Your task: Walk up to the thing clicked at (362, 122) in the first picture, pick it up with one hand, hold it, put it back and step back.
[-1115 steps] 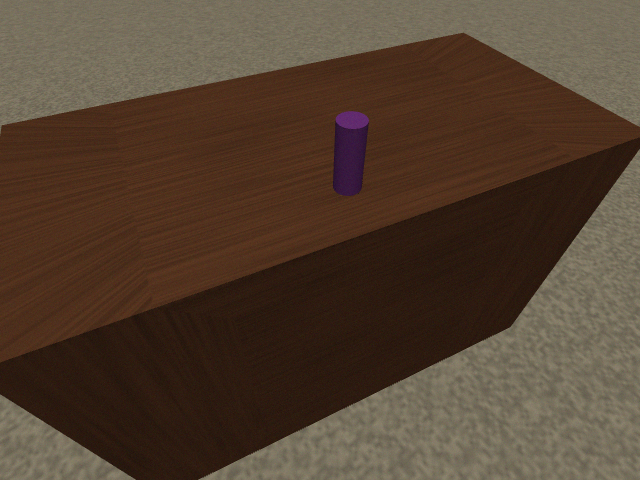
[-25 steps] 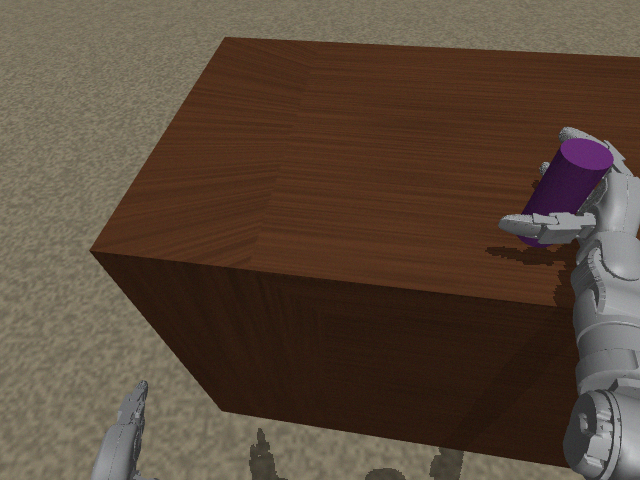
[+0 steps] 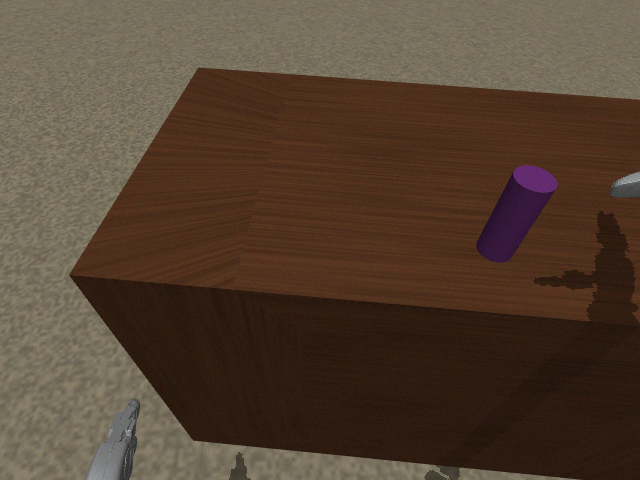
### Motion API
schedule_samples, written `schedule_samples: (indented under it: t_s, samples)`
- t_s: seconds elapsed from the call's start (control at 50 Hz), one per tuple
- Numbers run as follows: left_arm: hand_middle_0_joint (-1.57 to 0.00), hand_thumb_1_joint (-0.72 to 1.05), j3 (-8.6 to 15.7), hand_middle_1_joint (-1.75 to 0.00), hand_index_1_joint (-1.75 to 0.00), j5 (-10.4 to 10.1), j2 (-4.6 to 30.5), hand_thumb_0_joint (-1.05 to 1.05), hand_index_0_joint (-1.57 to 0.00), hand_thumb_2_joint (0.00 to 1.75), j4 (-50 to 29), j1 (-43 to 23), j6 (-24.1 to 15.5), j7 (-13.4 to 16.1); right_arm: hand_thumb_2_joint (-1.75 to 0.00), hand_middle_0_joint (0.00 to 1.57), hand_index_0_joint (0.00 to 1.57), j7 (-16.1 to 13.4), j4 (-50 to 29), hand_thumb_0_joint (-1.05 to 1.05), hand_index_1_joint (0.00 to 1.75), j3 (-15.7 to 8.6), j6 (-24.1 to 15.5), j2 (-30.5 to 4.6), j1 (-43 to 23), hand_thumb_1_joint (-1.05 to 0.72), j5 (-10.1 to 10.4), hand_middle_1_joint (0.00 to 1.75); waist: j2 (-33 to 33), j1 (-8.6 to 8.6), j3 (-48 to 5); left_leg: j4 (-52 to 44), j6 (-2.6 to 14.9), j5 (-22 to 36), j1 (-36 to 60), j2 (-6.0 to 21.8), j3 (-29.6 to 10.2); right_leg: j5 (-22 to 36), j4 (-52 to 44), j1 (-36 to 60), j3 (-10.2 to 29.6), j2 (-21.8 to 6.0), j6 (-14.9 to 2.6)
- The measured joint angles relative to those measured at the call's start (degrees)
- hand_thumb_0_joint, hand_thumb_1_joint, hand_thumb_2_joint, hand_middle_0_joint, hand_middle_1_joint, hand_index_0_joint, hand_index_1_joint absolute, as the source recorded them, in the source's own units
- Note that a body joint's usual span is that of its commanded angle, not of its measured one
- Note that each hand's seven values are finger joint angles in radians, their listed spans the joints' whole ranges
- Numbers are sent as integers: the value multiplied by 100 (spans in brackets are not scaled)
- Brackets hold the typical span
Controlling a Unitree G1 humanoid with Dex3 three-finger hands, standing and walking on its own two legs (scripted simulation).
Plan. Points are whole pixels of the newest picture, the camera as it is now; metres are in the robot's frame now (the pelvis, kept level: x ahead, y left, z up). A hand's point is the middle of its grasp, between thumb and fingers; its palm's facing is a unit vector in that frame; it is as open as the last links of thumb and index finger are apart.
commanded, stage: sink last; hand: right
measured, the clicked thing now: (512, 217) +0.46 -0.21 +0.11
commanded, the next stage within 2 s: home in 1.12 s
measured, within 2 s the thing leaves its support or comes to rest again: neither
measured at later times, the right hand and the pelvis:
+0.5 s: hand out of the picture +0.27 -0.28 +0.23, palm faces +0.45 +0.81 -0.38, open 17.6 cm; pelvis +0.01 +0.00 +0.01, yaw -1 degrees
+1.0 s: hand out of the picture +0.15 -0.25 +0.20, palm faces +0.47 +0.76 -0.45, open 17.6 cm; pelvis -0.02 +0.02 +0.01, yaw -3 degrees
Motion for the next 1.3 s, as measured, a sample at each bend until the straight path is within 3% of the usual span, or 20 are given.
schedule_samples:
  t_s: [0.08, 0.18, 0.36, 0.54, 0.74, 0.92, 1.12, 1.2, 1.3]
  samples:
    - [-6, -51, 63, -5, -5, -41, 73, -1, -6, 5, -191, 156, 42, -68, -5, 7, 7, -211, -144, -1, 7, -212, -109, -166, 262, 56, -102, 6, 77, -21, 37, -103, 15, 42, 75, -17, 5, 38, -97, 74, 2, -18, 15]
    - [-6, -51, 169, -5, -5, -59, 71, -1, -6, 6, 96, 141, 81, -125, -4, 7, 6, -377, -808, -1, 6, -368, -159, -94, 896, 59, -64, 6, 73, -149, 45, -236, 25, 89, 184, -43, 29, 41, -143, 138, 22, -46, 23]
    - [-6, -52, 230, -4, -5, -86, -38, -1, -6, 7, 119, 41, 187, -90, -5, 6, 5, -520, -3496, -2, 6, -278, -381, 763, 3138, 58, 187, 5, -144, -377, 38, -405, 3, 78, 627, -23, 56, 3, -239, 534, 42, -30, -2]
    - [-6, -51, 507, -5, -5, -110, -110, -1, -6, 6, 63, 93, 324, -36, -5, 6, 6, -538, -6436, -1, 6, -199, -613, 1590, 5618, 59, 439, 5, -152, -519, 219, -486, 11, 41, 1108, 27, 121, 55, -432, 1036, 100, 17, 6]
    - [-6, -49, 621, -5, -5, -11, -227, -1, -6, 5, 119, 74, 329, 41, -5, 6, 6, -580, -7672, -1, 6, -170, -1042, 2038, 7348, 59, 486, 6, -171, -608, 475, -471, 54, 73, 1292, 64, 241, 198, -536, 1224, 220, 54, 50]
    - [-6, -49, 737, -5, -5, 67, -198, -1, -6, 4, 360, -73, -6, 145, -5, 6, 6, -597, -7405, -1, 7, -70, -1249, 2165, 7524, 60, 421, 6, -156, -607, 580, -465, 97, 138, 1381, 70, 291, 342, -644, 1346, 272, 59, 88]
    - [-6, -51, 655, -5, -5, 156, -262, -1, -6, 6, 788, -168, -199, 133, -5, 6, 6, -666, -7300, -1, 7, -366, -1717, 1923, 7185, 58, 368, 6, -202, -572, 714, -606, 105, 280, 1456, 36, 278, 459, -753, 1417, 257, 26, 102]
    - [-6, -52, 538, -5, -6, 151, -315, -1, -6, 7, 666, -162, -244, 96, -6, 6, 6, -625, -7336, -1, 7, -209, -1887, 2024, 7153, 56, 357, 6, -196, -559, 740, -684, 89, 329, 1523, 49, 234, 506, -855, 1510, 211, 39, 86]
    - [-7, -50, 586, -7, -8, 128, -344, -1, -7, 10, 464, -117, -286, 47, -6, 6, 6, -558, -7191, -1, 6, -72, -1972, 2066, 7257, 55, 366, 6, -142, -521, 745, -793, 76, 370, 1616, 65, 210, 554, -990, 1623, 183, 54, 67]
